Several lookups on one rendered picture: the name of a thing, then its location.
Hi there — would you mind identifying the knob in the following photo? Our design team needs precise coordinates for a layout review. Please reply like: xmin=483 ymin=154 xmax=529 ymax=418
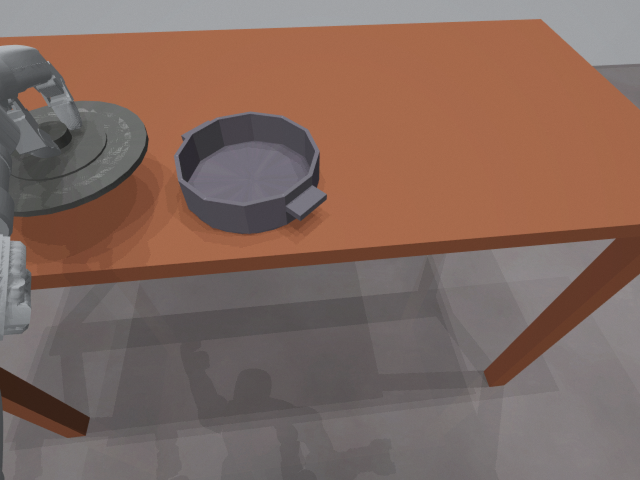
xmin=38 ymin=121 xmax=72 ymax=149

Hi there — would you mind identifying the lid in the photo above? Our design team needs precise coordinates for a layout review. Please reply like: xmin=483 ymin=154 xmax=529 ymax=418
xmin=8 ymin=101 xmax=149 ymax=217

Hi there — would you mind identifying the left robot upper arm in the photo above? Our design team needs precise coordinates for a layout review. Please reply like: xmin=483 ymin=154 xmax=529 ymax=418
xmin=0 ymin=234 xmax=31 ymax=480

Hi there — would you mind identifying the robot left forearm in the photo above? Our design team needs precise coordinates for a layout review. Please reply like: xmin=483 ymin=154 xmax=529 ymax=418
xmin=0 ymin=59 xmax=20 ymax=237

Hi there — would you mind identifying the table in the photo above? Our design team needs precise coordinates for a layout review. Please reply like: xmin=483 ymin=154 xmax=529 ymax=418
xmin=0 ymin=19 xmax=640 ymax=438

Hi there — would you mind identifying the robot left hand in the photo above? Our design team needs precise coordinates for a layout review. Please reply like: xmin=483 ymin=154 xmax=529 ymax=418
xmin=0 ymin=45 xmax=82 ymax=158

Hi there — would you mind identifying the pot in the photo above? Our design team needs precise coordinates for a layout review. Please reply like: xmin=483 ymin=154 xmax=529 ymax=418
xmin=174 ymin=111 xmax=327 ymax=234

